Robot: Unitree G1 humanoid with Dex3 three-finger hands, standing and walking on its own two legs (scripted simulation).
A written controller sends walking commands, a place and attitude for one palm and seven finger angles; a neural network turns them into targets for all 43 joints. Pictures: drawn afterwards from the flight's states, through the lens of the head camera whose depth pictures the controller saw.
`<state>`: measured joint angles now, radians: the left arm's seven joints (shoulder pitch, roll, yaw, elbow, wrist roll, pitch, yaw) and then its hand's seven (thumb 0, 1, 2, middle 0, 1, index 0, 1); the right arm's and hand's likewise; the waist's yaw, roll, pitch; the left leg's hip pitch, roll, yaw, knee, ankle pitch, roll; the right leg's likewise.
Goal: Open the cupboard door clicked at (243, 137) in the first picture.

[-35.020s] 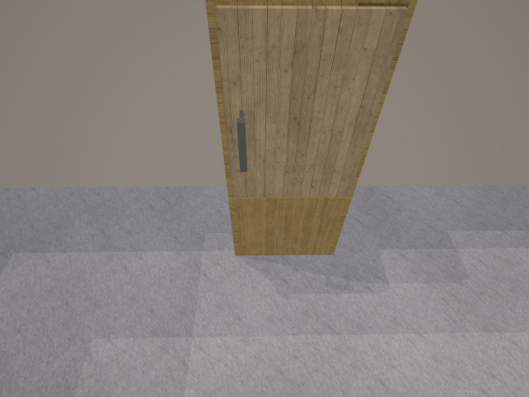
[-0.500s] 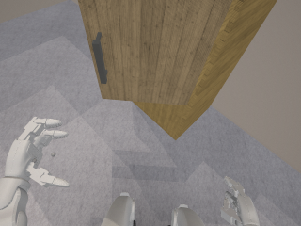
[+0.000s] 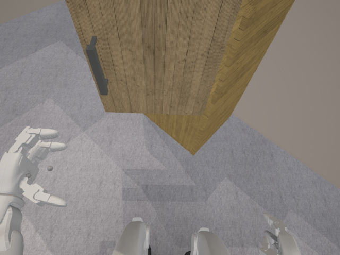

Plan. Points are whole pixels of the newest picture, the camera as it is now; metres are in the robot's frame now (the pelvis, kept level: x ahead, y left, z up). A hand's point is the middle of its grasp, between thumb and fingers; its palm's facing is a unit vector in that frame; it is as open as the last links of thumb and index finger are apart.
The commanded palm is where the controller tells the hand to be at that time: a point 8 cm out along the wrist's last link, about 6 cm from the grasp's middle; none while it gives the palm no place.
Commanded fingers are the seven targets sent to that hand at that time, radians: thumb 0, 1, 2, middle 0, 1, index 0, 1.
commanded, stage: raise the hand with hooked fingers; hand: left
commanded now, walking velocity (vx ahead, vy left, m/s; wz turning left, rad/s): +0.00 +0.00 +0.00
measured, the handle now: (99, 68) +0.60 +0.24 +0.02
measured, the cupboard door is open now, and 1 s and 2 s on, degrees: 43 43 43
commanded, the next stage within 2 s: move the hooked fingers beside the handle in 0.22 s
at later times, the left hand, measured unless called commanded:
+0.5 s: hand (56, 161) +0.30 +0.26 +0.03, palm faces +0.06 -1.00 -0.05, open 14.0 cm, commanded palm +0.29 +0.31 +0.04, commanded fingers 0.00 -0.50 0.30 -0.30 -1.20 -0.30 -1.20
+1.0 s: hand (64, 123) +0.39 +0.28 +0.03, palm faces +0.05 -1.00 -0.03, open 14.0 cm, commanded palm +0.38 +0.33 +0.03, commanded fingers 0.00 -0.50 0.30 -0.30 -1.20 -0.30 -1.20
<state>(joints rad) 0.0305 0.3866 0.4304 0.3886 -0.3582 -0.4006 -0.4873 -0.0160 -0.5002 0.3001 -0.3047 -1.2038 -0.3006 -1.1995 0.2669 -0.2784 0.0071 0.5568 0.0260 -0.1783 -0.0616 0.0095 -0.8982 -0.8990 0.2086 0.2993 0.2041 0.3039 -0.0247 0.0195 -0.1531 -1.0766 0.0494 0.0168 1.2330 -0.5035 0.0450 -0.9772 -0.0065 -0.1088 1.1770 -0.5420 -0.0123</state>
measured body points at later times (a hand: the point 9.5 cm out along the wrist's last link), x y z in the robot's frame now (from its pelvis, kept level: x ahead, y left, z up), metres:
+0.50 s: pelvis +0.00 -0.01 -0.01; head +0.10 +0.01 +0.43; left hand +0.29 +0.32 +0.04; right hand +0.17 -0.27 -0.09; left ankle +0.04 +0.09 -0.63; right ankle +0.01 -0.12 -0.63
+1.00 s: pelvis +0.00 +0.00 -0.01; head +0.12 +0.02 +0.42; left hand +0.39 +0.33 +0.03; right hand +0.09 -0.28 -0.11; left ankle +0.04 +0.09 -0.63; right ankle +0.01 -0.12 -0.63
